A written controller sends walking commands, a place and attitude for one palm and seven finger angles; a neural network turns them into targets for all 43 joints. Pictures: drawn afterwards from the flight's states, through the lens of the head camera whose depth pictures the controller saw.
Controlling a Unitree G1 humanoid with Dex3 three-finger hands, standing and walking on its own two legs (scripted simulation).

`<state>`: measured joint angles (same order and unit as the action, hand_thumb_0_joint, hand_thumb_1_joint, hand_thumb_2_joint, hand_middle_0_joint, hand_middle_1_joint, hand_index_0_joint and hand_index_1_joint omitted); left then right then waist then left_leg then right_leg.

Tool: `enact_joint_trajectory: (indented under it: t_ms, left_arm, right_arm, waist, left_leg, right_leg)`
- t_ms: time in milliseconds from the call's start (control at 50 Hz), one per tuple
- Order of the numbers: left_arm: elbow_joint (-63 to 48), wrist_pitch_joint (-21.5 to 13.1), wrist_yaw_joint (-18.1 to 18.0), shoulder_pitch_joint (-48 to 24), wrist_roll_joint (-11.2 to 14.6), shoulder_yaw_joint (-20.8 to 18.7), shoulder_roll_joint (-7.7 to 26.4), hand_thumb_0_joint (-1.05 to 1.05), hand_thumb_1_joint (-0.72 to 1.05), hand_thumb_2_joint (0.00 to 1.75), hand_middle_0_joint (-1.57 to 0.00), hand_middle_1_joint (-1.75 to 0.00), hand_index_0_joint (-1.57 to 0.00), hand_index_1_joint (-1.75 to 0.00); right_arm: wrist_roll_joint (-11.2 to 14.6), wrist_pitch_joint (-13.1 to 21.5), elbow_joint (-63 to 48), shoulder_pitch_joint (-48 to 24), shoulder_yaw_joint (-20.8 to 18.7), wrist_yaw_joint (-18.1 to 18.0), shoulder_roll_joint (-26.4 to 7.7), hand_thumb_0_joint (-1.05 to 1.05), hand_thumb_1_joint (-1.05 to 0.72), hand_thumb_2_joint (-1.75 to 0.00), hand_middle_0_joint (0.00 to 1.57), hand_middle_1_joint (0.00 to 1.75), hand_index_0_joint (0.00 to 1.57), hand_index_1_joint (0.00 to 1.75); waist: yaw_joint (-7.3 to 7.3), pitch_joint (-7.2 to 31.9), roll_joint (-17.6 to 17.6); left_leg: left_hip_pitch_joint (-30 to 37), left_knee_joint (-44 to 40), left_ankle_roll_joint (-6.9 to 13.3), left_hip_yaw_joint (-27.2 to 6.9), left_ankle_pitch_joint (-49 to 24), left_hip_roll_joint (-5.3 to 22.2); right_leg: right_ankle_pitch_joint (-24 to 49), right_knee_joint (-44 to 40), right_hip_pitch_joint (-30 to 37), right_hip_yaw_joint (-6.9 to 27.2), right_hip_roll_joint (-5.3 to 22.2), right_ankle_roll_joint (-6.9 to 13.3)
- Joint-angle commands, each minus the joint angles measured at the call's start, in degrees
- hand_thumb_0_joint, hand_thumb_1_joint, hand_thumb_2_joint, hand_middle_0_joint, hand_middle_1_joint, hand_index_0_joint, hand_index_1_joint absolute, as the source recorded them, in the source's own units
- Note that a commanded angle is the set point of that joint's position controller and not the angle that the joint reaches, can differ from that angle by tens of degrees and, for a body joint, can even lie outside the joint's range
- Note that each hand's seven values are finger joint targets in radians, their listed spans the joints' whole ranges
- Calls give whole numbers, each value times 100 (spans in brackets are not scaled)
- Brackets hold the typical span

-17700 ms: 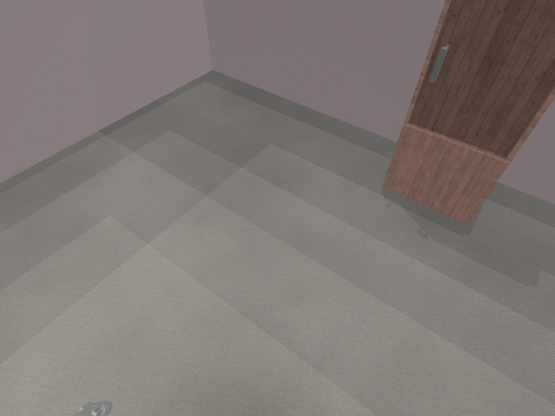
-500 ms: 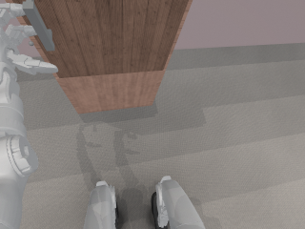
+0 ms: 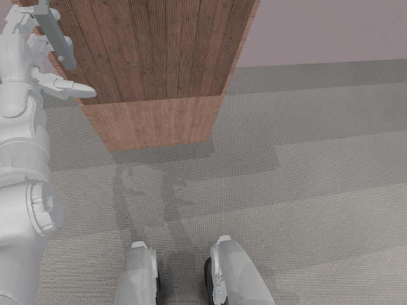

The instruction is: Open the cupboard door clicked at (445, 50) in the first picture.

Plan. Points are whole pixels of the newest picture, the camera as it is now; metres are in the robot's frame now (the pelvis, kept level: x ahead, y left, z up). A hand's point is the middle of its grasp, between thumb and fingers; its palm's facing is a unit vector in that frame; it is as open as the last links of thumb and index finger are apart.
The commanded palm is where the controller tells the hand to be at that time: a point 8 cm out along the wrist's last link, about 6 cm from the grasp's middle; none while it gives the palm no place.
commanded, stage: slide the fingers in behind the handle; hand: left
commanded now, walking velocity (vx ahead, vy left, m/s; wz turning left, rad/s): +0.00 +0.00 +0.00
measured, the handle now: (58, 32) +0.59 +0.22 +0.06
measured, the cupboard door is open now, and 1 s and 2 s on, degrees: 0 0 17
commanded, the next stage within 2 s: close the thumb around the handle in 0.54 s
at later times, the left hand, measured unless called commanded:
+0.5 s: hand (77, 57) +0.55 +0.18 +0.06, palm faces +0.09 -1.00 -0.02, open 13.9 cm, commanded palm +0.52 +0.21 +0.05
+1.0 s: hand (77, 56) +0.55 +0.18 +0.06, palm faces +0.08 -1.00 -0.01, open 10.3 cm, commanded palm +0.52 +0.21 +0.05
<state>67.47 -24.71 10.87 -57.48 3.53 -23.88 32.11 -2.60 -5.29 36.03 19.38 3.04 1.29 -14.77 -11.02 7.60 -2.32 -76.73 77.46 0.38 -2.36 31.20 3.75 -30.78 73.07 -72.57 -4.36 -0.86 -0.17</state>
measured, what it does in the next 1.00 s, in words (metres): stands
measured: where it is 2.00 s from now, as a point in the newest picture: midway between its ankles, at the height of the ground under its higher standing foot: (184, 300)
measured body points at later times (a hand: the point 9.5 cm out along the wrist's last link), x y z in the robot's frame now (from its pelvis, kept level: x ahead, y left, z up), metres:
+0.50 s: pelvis +0.00 +0.00 +0.00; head +0.18 +0.02 +0.42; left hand +0.53 +0.24 +0.06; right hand +0.00 -0.26 -0.11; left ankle +0.03 +0.11 -0.60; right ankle +0.03 -0.13 -0.60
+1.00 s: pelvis +0.00 +0.00 +0.00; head +0.18 +0.03 +0.41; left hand +0.54 +0.24 +0.06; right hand +0.01 -0.26 -0.11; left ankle +0.03 +0.11 -0.60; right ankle +0.03 -0.13 -0.60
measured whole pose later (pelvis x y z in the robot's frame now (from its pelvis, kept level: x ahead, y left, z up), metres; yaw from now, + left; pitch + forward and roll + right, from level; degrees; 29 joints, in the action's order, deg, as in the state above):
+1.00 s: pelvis +0.00 +0.00 +0.00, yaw +0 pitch +30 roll -5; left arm 68.2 -25.7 7.9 -57.7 2.2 -23.5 29.5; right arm -2.9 -5.7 35.6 19.4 2.8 1.7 -14.8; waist -11.7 7.9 -2.7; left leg -76.2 77.2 0.4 -1.9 31.3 3.8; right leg -30.8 73.1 -72.4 -3.8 -1.0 -0.2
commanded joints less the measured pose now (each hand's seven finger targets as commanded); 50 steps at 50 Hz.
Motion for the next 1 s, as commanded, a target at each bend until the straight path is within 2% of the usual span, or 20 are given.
enact_joint_trajectory:
  t_ms: [0,40,80,120,140,180,200,280,320,400,440,500,620,680,760,840,860,900,940,980]
  left_arm:
    - [-1218,-328,70,-2641,38,303,629,0,-50,30,-30,-120,-30,-120]
    - [-943,-252,-20,-2609,18,234,709,0,-50,30,-30,-120,-30,-120]
    - [-1070,-307,-162,-2738,-78,81,917,0,-50,30,-30,-120,-30,-120]
    - [-1140,-358,-259,-2731,-133,259,653,0,-50,30,-30,-120,-30,-120]
    - [-961,-354,-293,-2588,-163,179,751,0,-50,30,-30,-120,-30,-120]
    - [-1113,-436,-306,-2773,-221,139,907,0,-50,30,-30,-120,-30,-120]
    - [-1086,-444,-289,-2703,-236,253,759,0,-50,30,-30,-120,-30,-120]
    - [-1063,-451,-229,-2603,-108,142,786,0,-50,30,-30,-120,-30,-120]
    - [-1014,-435,-254,-2569,-88,-59,1024,0,-50,30,-30,-120,-30,-120]
    - [-1150,-521,-284,-2490,-158,172,715,0,-50,30,-30,-120,-30,-120]
    - [-1114,-516,-296,-2450,-145,8,948,0,-50,30,-30,-120,-30,-120]
    - [-1149,-549,-274,-2489,-135,129,785,0,-50,30,-30,-120,-30,-120]
    - [-1017,-489,-255,-2513,-131,-27,1001,0,-50,30,-30,-120,-30,-120]
    - [-979,-468,-260,-2680,-112,100,823,0,-33,37,-31,-122,-31,-122]
    - [-941,-414,-232,-2529,-128,20,949,0,-11,47,-33,-124,-33,-124]
    - [-1055,-413,-212,-2559,-96,82,857,0,12,56,-34,-127,-34,-127]
    - [-1078,-421,-222,-2480,-103,-20,990,0,17,59,-35,-127,-35,-127]
    - [-1149,-443,-227,-2473,-96,99,804,0,28,64,-36,-128,-36,-128]
    - [-1104,-426,-263,-2469,-95,-63,1026,0,40,68,-36,-130,-36,-130]
    - [-1054,-432,-269,-2455,-99,48,839,0,51,73,-37,-131,-37,-131]
  right_arm:
    - [-10,41,-77,1257,-456,-68,-1099,0,-90,-90,20,30,20,30]
    - [-1,38,-78,1243,-431,-79,-1100,0,-90,-90,20,30,20,30]
    - [-33,53,-90,1270,-427,-75,-1096,0,-90,-90,20,30,20,30]
    - [-57,53,-110,1260,-429,-26,-1043,0,-90,-90,20,30,20,30]
    - [-52,44,-111,1266,-434,-21,-1067,0,-90,-90,20,30,20,30]
    - [-62,39,-124,1260,-420,-25,-1076,0,-90,-90,20,30,20,30]
    - [-46,35,-141,1241,-428,-11,-1065,0,-90,-90,20,30,20,30]
    - [-40,30,-154,1242,-425,-20,-1065,0,-90,-90,20,30,20,30]
    - [-31,21,-172,1224,-420,-45,-1083,0,-90,-90,20,30,20,30]
    - [-37,33,-173,1218,-442,-11,-1045,0,-90,-90,20,30,20,30]
    - [-35,27,-172,1220,-429,-13,-1064,0,-90,-90,20,30,20,30]
    - [-24,30,-173,1221,-445,-17,-1057,0,-90,-90,20,30,20,30]
    - [-16,27,-147,1242,-430,-53,-1076,0,-90,-90,20,30,20,30]
    - [-25,31,-124,1281,-435,-54,-1075,0,-90,-90,20,30,20,30]
    - [-16,16,-162,1247,-427,-59,-1073,0,-90,-90,20,30,20,30]
    - [-22,10,-167,1237,-432,-54,-1075,0,-90,-90,20,30,20,30]
    - [-18,2,-178,1245,-434,-59,-1086,0,-90,-90,20,30,20,30]
    - [-19,12,-183,1235,-441,-38,-1066,0,-90,-90,20,30,20,30]
    - [-18,-7,-182,1244,-427,-45,-1086,0,-90,-90,20,30,20,30]
    - [-18,15,-187,1226,-432,-31,-1062,0,-90,-90,20,30,20,30]
  waist:
    - [-323,3341,-1092]
    - [-353,3087,-884]
    - [-289,3204,-1054]
    - [-310,3239,-1113]
    - [-316,3153,-889]
    - [-318,3174,-1016]
    - [-314,3253,-1050]
    - [-278,3296,-978]
    - [-236,3257,-892]
    - [-238,3303,-998]
    - [-207,3258,-889]
    - [-246,3266,-879]
    - [-229,3221,-919]
    - [-337,3108,-789]
    - [-245,3248,-875]
    - [-285,3321,-900]
    - [-208,3327,-913]
    - [-224,3420,-1031]
    - [-211,3266,-904]
    - [-244,3245,-908]
  left_leg:
    - [3383,-751,101,-330,-2466,-122]
    - [3046,-758,122,-290,-2194,-139]
    - [3088,-738,126,-282,-2243,-151]
    - [3204,-752,110,-278,-2374,-153]
    - [3029,-734,125,-253,-2250,-154]
    - [3016,-744,134,-257,-2246,-156]
    - [3092,-752,124,-255,-2235,-164]
    - [3048,-758,132,-239,-2293,-169]
    - [2889,-746,137,-205,-2228,-168]
    - [3125,-772,115,-233,-2330,-160]
    - [2923,-761,128,-193,-2231,-166]
    - [3007,-798,128,-215,-2237,-167]
    - [2884,-742,131,-185,-2266,-170]
    - [2912,-735,154,-227,-2209,-164]
    - [2821,-713,141,-180,-2227,-185]
    - [2998,-711,138,-218,-2356,-163]
    - [2993,-734,122,-219,-2359,-163]
    - [3156,-726,114,-229,-2505,-159]
    - [2996,-756,120,-228,-2391,-151]
    - [3026,-749,127,-228,-2357,-162]
  right_leg:
    - [1701,-896,843,80,-227,155]
    - [1569,-936,898,101,-230,139]
    - [1571,-876,887,116,-227,162]
    - [1664,-888,887,95,-221,155]
    - [1621,-918,974,120,-228,143]
    - [1631,-880,996,141,-226,160]
    - [1604,-893,964,132,-226,157]
    - [1716,-894,1120,145,-235,160]
    - [1726,-897,1236,172,-230,139]
    - [1719,-875,1066,140,-230,149]
    - [1729,-893,1236,171,-235,139]
    - [1725,-904,1199,162,-231,139]
    - [1772,-871,1194,181,-219,135]
    - [1680,-892,1059,160,-228,130]
    - [1751,-880,1221,180,-219,128]
    - [1806,-868,1138,160,-223,128]
    - [1807,-865,1204,163,-226,138]
    - [1873,-841,1106,143,-224,143]
    - [1822,-864,1202,147,-231,132]
    - [1779,-859,1109,142,-237,140]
